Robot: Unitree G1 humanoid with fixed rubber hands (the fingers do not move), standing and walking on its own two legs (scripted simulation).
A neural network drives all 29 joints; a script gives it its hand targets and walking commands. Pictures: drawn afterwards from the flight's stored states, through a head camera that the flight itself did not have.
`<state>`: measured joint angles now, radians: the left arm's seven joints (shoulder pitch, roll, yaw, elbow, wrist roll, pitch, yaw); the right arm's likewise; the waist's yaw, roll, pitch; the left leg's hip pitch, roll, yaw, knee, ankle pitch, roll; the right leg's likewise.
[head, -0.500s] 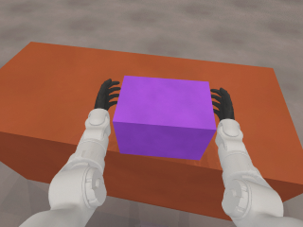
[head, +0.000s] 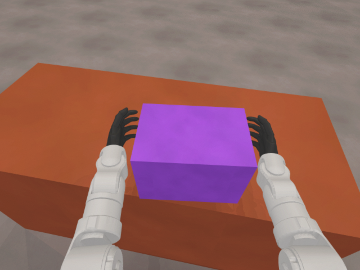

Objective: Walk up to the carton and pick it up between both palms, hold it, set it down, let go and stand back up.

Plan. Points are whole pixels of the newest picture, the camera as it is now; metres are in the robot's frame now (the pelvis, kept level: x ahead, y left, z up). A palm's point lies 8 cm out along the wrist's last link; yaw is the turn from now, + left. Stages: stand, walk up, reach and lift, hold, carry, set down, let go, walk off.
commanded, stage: reach and lift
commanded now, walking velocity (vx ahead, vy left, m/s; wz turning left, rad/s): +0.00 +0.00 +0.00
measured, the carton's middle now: (190, 154) +0.38 -0.03 +0.03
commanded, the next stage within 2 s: hold in 1.56 s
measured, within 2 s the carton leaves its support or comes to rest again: neither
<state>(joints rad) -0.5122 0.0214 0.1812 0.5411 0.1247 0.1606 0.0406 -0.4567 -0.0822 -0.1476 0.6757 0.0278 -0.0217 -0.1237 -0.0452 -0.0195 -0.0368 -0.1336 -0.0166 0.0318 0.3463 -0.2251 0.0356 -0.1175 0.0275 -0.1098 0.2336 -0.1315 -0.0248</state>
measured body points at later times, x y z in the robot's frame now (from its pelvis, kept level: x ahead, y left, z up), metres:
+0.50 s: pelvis -0.05 -0.01 +0.00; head -0.08 +0.01 +0.45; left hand +0.35 +0.15 +0.15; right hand +0.33 -0.20 +0.12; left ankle -0.03 +0.08 -0.75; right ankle -0.01 -0.10 -0.75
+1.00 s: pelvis -0.03 -0.01 +0.00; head -0.04 +0.02 +0.45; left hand +0.35 +0.16 +0.16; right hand +0.34 -0.19 +0.13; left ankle -0.03 +0.08 -0.75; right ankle -0.01 -0.10 -0.75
